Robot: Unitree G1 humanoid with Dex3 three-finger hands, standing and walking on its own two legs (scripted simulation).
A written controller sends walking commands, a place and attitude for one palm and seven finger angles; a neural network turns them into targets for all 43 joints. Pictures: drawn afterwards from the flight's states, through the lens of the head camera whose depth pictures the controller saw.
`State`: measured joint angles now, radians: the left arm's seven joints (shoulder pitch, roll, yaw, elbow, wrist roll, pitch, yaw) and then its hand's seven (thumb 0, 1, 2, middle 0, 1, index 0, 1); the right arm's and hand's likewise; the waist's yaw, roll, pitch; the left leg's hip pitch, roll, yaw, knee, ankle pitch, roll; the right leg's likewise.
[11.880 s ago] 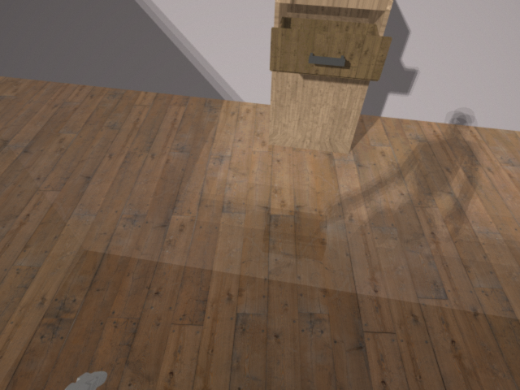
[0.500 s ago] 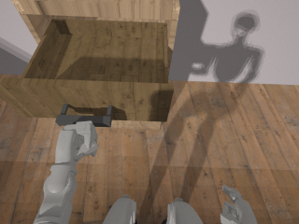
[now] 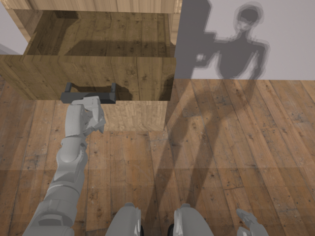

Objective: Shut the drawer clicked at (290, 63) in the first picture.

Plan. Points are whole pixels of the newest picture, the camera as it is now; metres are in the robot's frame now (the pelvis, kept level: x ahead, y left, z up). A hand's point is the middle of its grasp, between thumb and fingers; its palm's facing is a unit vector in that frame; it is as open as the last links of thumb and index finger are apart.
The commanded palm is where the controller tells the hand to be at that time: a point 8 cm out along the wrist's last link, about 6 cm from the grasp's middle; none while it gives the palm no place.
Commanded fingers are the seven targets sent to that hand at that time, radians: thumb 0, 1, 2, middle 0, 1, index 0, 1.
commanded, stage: push the drawer shut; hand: left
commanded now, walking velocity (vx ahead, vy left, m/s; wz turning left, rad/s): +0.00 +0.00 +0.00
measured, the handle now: (90, 92) +0.47 +0.18 +0.04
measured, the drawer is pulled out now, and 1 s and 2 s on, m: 0.20 0.07 0.00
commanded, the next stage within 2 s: none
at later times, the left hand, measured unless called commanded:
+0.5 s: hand (106, 98) +0.46 +0.14 +0.03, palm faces +0.03 -1.00 -0.05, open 3.3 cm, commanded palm +0.44 +0.20 +0.04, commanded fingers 0.00 0.90 0.90 -1.40 -1.60 -1.40 -1.60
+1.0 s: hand (107, 79) +0.52 +0.15 +0.03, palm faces +0.03 -1.00 -0.03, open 3.3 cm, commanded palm +0.51 +0.19 +0.04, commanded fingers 0.00 0.90 0.90 -1.40 -1.60 -1.40 -1.60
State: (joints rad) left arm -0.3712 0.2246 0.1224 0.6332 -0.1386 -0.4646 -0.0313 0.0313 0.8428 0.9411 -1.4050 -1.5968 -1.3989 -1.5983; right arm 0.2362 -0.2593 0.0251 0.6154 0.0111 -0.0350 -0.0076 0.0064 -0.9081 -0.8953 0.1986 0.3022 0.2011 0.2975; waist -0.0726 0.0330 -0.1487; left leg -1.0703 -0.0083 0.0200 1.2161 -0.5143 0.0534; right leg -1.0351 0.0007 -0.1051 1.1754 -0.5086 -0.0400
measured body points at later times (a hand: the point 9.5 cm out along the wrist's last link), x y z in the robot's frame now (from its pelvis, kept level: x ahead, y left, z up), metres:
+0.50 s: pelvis +0.01 +0.00 +0.00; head +0.13 +0.01 +0.43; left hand +0.45 +0.20 +0.04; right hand +0.07 -0.26 -0.12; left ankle +0.03 +0.08 -0.64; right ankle +0.03 -0.10 -0.64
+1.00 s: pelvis +0.00 +0.00 -0.01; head +0.16 +0.01 +0.41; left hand +0.52 +0.20 +0.04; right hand +0.01 -0.27 -0.12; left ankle +0.03 +0.08 -0.64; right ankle +0.03 -0.10 -0.64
